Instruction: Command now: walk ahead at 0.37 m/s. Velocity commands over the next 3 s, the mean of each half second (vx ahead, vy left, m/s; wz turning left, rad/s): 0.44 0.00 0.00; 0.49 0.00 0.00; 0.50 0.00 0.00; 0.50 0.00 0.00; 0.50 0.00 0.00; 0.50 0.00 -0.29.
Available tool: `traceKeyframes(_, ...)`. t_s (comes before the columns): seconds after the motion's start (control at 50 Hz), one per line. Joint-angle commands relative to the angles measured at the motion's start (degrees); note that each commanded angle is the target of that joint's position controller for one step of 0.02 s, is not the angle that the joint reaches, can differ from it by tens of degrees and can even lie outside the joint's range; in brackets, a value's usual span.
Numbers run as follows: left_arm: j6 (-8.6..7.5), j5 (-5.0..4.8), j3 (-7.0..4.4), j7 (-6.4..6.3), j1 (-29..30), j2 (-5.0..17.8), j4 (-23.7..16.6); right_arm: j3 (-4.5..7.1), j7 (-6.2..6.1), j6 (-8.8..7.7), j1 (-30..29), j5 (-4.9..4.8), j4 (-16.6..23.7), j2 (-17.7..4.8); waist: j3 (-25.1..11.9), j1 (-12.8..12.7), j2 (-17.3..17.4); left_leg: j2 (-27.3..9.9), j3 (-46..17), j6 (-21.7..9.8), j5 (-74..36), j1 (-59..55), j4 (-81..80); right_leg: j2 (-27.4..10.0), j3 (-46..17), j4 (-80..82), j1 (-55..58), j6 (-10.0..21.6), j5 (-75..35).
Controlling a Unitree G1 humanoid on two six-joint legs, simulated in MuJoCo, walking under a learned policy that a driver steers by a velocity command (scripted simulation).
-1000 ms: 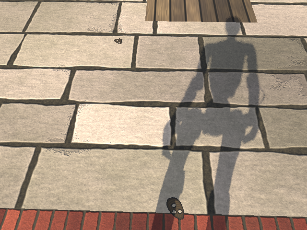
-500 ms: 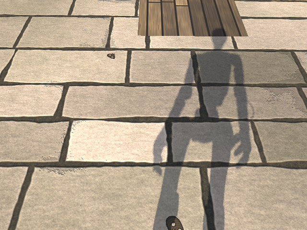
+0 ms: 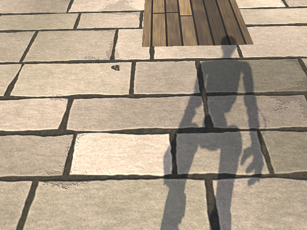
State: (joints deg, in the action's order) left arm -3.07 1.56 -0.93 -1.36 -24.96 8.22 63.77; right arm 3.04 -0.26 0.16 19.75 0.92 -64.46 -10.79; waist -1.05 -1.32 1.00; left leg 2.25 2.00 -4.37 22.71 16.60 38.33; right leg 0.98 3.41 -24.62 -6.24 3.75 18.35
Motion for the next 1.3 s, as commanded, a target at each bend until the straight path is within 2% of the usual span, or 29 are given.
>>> traceKeyframes(0.02, -0.21, -0.31, -1.87, -0.52, -8.21, 7.53, 0.84, 0.26, 1.33, -2.82, -11.18, 1.23, 7.78, -3.46, 13.76, -1.32, -5.97, -3.75, -1.27, 0.54, -2.31, 28.81, 13.12, -19.82, -28.13, 22.3, 7.44, 8.65, 20.91)
traceKeyframes(0.08, -1.83, -0.54, -1.44, -0.38, -7.28, 5.92, 0.11, 0.51, 2.35, -3.11, -10.19, 1.17, 7.38, -3.1, 10.92, 0.39, -4.65, -4.78, 0.19, 1.84, -9.1, 26.79, 15.47, -15.06, -17.24, 21.34, 8.37, 6.77, 2.85)
traceKeyframes(0.14, -2.54, -0.38, -0.97, -0.1, -9.78, 5.07, 0.76, 0.14, 2.4, -2.73, -15.76, 0.96, 10.13, -2.04, 10.92, -0.43, -5.64, -4.8, 2.04, 2.63, -12.87, 27.66, 12.85, -13.2, -11.81, 19.68, 8.03, 6.94, -10.33)
traceKeyframes(0.2, -2.85, -0.18, -0.87, 0.07, -10.39, 5.85, 0.63, -0.65, 2.45, -2.72, -22.74, 0.54, 13.57, -1.27, 11.44, -1.78, -7.38, -3.77, 4.34, 2.36, -15.35, 22.68, 4.15, -11.99, -7.93, 18.05, 5.47, 6.82, -22.42)
traceKeyframes(0.26, -3.0, -0.2, -1.22, 0.0, -10.29, 7.62, 0.66, -0.72, 2.29, -2.82, -24.69, 0.34, 15.49, -2.42, 10.88, -1.56, -8.64, -2.42, 6.03, -0.07, -14.47, 15.88, -2.23, -13.22, -6.43, 15.7, 6.23, 6.41, -32.29)
traceKeyframes(0.3, -3.1, -0.26, -1.56, 0.02, -8.36, 9.14, 0.32, 0.09, 1.58, -3.22, -18.9, 0.23, 14.38, -4.26, 7.38, 1.75, -8.59, 0.17, 6.73, -2.4, -13.03, 6.49, -4.44, -13.65, -4.4, 7.62, 7.64, 5.14, -50.22)
traceKeyframes(0.32, -2.96, -0.42, -1.78, 0.04, -7.39, 9.89, 0.16, 0.88, 1.11, -3.67, -11.04, 0.08, 12.0, -5.6, 3.01, 5.17, -7.78, 1.83, 7.02, -3.61, -13.78, -2.11, -6.7, -12.87, -3.0, -1.41, 7.72, 4.23, -56.43)
traceKeyframes(0.34, -2.82, -0.69, -1.83, 0.16, -6.64, 10.21, -0.18, 1.88, 0.52, -4.19, -1.76, 0.42, 8.95, -7.38, -2.17, 9.0, -6.52, 1.13, 5.99, -4.77, -15.04, -14.39, -9.14, -10.91, -1.44, -12.89, 2.98, 3.14, -52.72)
traceKeyframes(0.36, -2.69, -0.9, -1.28, 0.49, -6.99, 7.98, -1.8, 3.21, 0.01, -4.6, 7.46, 1.96, 7.42, -12.12, -8.9, 11.67, -1.14, -11.94, -8.86, -7.06, -3.87, -27.88, -11.02, -8.18, 0.0, -30.01, -8.48, 2.34, -31.38)
traceKeyframes(0.38, -2.52, -2.78, -0.52, 1.24, -12.75, 1.66, -2.8, 4.06, 0.41, -4.21, 9.57, 2.22, 7.04, -16.32, -16.13, 8.19, 12.3, -27.57, -40.01, -15.33, 2.21, -37.76, -21.23, 2.72, -0.87, -51.27, -25.01, 0.49, 11.37)
traceKeyframes(0.4, -2.25, -1.44, -1.96, 1.15, -5.7, 7.15, -3.67, 3.63, 0.78, -3.8, 3.5, 0.34, 7.67, -13.76, -10.11, 6.92, 2.92, -24.15, -40.11, -13.12, 7.26, -30.49, -25.08, -0.71, -7.72, -54.51, -29.49, 1.93, 6.91)
traceKeyframes(0.42, -2.46, -1.14, -2.23, 1.41, -0.35, 7.3, -5.85, 2.57, 0.84, -4.11, -2.87, -0.08, 8.81, -10.39, -1.94, 4.79, 1.86, -22.52, -30.61, -11.31, 4.0, -21.41, -25.95, -3.35, -6.74, -52.13, -30.59, 2.33, 0.92)
traceKeyframes(0.44, -2.69, -0.97, -2.21, 1.5, 1.43, 6.46, -6.06, 1.71, 1.06, -4.75, -5.53, 0.14, 8.93, -7.25, 1.41, 3.19, -0.55, -19.99, -24.49, -10.02, -4.25, -14.78, -27.57, -5.11, -6.35, -49.09, -28.27, 2.45, -2.35)
traceKeyframes(0.5, -0.7, 0.49, -2.38, 2.29, -0.08, 3.95, -5.54, -0.02, 0.45, -5.92, -3.81, -0.06, 6.91, -2.45, 3.25, -0.7, 0.73, -14.1, -13.02, -6.75, -15.66, -6.52, -29.71, -6.93, -5.6, -42.8, -21.59, 1.35, -3.68)
traceKeyframes(0.56, 0.61, 0.82, -2.57, 2.8, 4.76, 4.13, -7.78, 0.15, 0.06, -6.76, 0.59, -0.24, 5.63, -5.01, 5.58, -1.06, 1.77, -14.45, -9.76, -8.41, -20.48, -6.47, -31.51, -7.63, -3.72, -38.16, -26.35, -0.25, -5.64)
traceKeyframes(0.66, 0.6, 0.13, -2.14, 3.47, 19.06, 4.39, -12.9, -0.43, 0.06, -6.64, 5.48, -0.2, 5.16, -5.16, 7.78, 1.65, 1.38, -12.05, -4.88, -7.52, -28.01, -10.04, -32.6, -7.2, -0.51, -22.52, -31.26, -2.11, -15.61)
traceKeyframes(0.78, -0.01, -0.34, -1.77, 3.36, 27.91, 4.87, -16.37, -0.47, -0.58, -6.48, 11.02, 0.16, 3.34, -6.11, 8.1, 4.07, 2.61, -13.96, -2.98, -6.89, -38.63, -20.16, -29.58, -4.12, 1.9, -10.1, -29.54, 0.02, -17.58)
traceKeyframes(0.84, -0.73, -0.25, -2.51, 2.78, 24.07, 6.34, -15.9, -0.08, -1.09, -6.26, 9.28, 0.58, 3.31, -7.47, 5.66, 1.26, 3.49, -14.94, -1.43, -5.62, -56.44, -23.94, -21.56, -0.95, 3.05, -6.99, -22.24, 2.82, -10.97)
traceKeyframes(0.88, -1.55, 0.18, -3.93, 1.85, 8.7, 8.52, -10.86, 0.18, -1.06, -5.72, 7.51, 0.46, 3.57, -8.32, -2.24, -5.26, 2.42, -12.64, 0.81, -3.84, -60.93, -21.04, -3.58, 1.85, 3.9, -1.83, -4.45, 5.29, -11.78)
traceKeyframes(0.9, -1.95, 1.63, -5.19, 1.19, -1.21, 12.55, -8.58, -0.36, -0.81, -5.76, 7.3, -0.15, 5.1, -6.76, -8.68, -8.48, -0.93, -10.29, 2.14, -2.91, -43.91, -9.37, 12.16, -7.81, -6.31, -1.55, 10.76, 7.98, -7.95)
traceKeyframes(0.92, -1.77, 2.34, -6.67, 1.32, -4.82, 18.51, -8.17, -1.48, 0.07, -5.66, 14.63, -2.66, 6.24, -0.12, -16.4, -5.18, -14.58, 1.0, 3.94, -0.16, 0.16, 12.44, 35.87, -25.89, -36.5, 3.75, 27.34, 17.12, -4.23)
traceKeyframes(0.94, -0.83, -0.01, -6.28, 1.82, -0.17, 15.99, -8.63, 0.06, -0.08, -5.55, 10.38, -1.25, 6.02, -6.01, -14.69, -4.54, -6.23, 0.19, -4.72, -1.15, 4.2, 17.88, 41.04, -23.8, -41.76, 9.07, 23.07, 16.26, -0.13)
traceKeyframes(0.96, -0.91, -0.66, -5.26, 1.95, 6.62, 12.85, -9.69, 0.36, 0.01, -5.73, 4.67, -0.84, 8.11, -6.34, -5.17, -2.24, -4.47, -3.07, -4.98, -1.49, -1.04, 20.53, 39.46, -21.97, -31.47, 10.09, 14.3, 14.03, -0.62)
traceKeyframes(0.98, -1.41, -0.49, -4.32, 2.18, 9.51, 9.39, -9.9, 0.25, 0.12, -6.02, 1.96, -0.61, 8.66, -5.63, -0.98, -1.07, -1.59, -5.01, -4.91, -1.52, -4.65, 18.95, 36.08, -19.54, -25.49, 12.14, 7.27, 12.26, -6.64)
traceKeyframes(1.02, -2.18, -0.62, -3.1, 1.73, 9.74, 5.72, -8.28, 0.22, 0.57, -4.66, 2.83, 0.91, 8.27, -3.62, 2.03, 2.36, -2.7, -7.26, -4.72, -0.69, -6.73, 13.36, 30.21, -14.83, -16.45, 14.26, -1.14, 8.66, -14.11)
traceKeyframes(1.06, -3.04, -0.72, -2.95, 1.47, 6.55, 6.18, -6.78, 0.15, 1.19, -3.41, 3.26, 1.32, 8.16, -2.2, 2.14, 3.25, -3.14, -7.31, -3.58, 0.26, -7.41, 12.01, 27.73, -13.5, -13.21, 15.13, -2.56, 8.39, -19.35)
traceKeyframes(1.12, -3.47, -0.91, -3.21, 1.4, 3.63, 8.56, -5.87, 0.21, 1.71, -2.38, -2.99, 1.48, 10.49, -2.77, 4.42, 3.08, -3.41, -8.65, -1.93, 1.81, -11.91, 17.32, 22.7, -12.57, -10.08, 17.53, -2.33, 8.53, -20.2)
traceKeyframes(1.22, -3.24, -0.97, -2.6, 1.46, -1.12, 8.22, -5.06, -0.29, 1.98, -2.46, -15.13, 0.6, 14.61, -2.97, 6.58, 0.22, -3.94, -8.43, 0.76, 3.37, -20.69, 20.95, 7.87, -10.6, -6.33, 18.41, 1.53, 7.18, -25.93)
traceKeyframes(1.3, -3.16, -0.69, -2.42, 1.09, -5.24, 8.53, -3.68, -0.78, 1.88, -2.81, -21.37, 0.31, 16.68, -2.78, 7.09, -1.91, -4.81, -6.44, 2.71, 2.28, -22.72, 20.32, -0.61, -11.48, -4.97, 17.0, 7.71, 7.07, -30.93)
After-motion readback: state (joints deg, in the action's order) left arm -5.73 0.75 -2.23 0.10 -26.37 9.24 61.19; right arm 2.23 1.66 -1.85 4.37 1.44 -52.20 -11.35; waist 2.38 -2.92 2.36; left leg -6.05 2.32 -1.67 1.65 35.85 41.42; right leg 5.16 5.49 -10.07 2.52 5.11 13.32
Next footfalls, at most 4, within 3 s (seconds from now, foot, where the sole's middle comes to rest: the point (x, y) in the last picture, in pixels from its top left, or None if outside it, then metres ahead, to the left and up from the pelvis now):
0.34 left None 0.32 0.11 -0.78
0.90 right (182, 208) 0.65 -0.06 -0.78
1.46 left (146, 153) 0.95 0.12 -0.78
2.00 right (177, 112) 1.26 -0.06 -0.78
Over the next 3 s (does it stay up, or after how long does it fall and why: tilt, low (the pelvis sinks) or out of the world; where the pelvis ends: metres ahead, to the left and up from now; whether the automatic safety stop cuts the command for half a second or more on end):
stays up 1.61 0.05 0.00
